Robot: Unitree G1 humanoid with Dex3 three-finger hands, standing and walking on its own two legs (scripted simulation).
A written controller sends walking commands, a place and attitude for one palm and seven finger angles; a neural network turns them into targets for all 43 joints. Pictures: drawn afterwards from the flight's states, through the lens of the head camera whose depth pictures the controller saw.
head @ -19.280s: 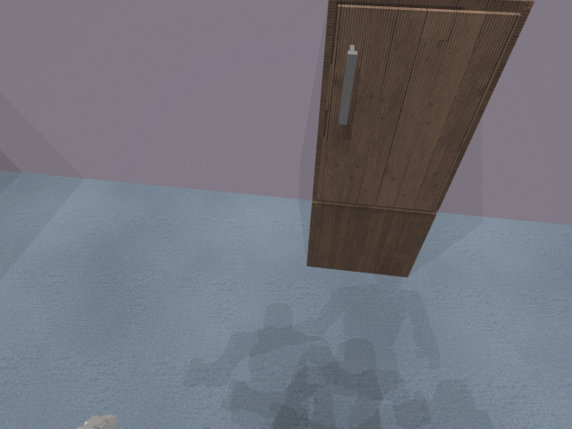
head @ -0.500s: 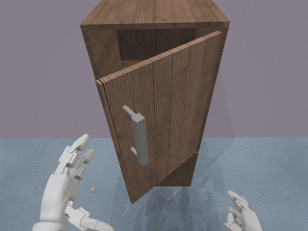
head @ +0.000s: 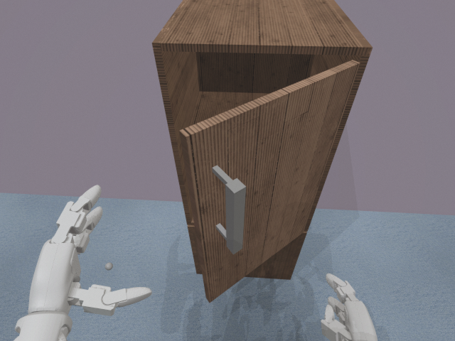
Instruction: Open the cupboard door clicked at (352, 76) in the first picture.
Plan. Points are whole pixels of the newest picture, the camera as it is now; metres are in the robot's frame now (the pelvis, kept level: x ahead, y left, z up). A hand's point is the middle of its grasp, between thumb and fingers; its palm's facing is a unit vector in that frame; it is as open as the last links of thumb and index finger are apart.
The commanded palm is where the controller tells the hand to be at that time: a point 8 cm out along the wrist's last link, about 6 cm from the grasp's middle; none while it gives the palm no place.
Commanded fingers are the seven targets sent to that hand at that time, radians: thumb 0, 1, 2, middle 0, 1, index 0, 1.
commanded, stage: draw the hand back to the body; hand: left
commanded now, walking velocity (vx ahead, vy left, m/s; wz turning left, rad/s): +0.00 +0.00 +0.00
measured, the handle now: (227, 212) +0.31 +0.05 +0.09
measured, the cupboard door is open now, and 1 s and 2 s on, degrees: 40 40 40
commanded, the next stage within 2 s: step back with the hand held close in 0.84 s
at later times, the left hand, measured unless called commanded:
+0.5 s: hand (61, 229) +0.20 +0.25 +0.17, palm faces +0.44 -0.81 -0.38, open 8.7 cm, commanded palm +0.15 +0.29 +0.18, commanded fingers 0.00 0.90 0.90 -0.20 -0.30 -0.20 -0.30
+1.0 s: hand (73, 235) +0.20 +0.23 +0.17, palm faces +0.43 -0.82 -0.38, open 7.4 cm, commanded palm +0.15 +0.27 +0.19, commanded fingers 0.00 0.90 0.90 -0.20 -0.30 -0.20 -0.30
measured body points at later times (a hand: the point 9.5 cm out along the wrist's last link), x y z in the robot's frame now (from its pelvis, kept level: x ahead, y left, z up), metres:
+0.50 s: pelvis +0.01 +0.00 +0.01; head -0.01 -0.02 +0.46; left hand +0.17 +0.29 +0.19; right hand +0.20 -0.23 -0.07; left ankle +0.02 +0.08 -0.73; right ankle -0.02 -0.10 -0.73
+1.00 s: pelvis +0.01 -0.02 +0.01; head -0.02 -0.05 +0.46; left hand +0.17 +0.27 +0.19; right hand +0.19 -0.25 -0.07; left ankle +0.02 +0.08 -0.73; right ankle -0.02 -0.10 -0.73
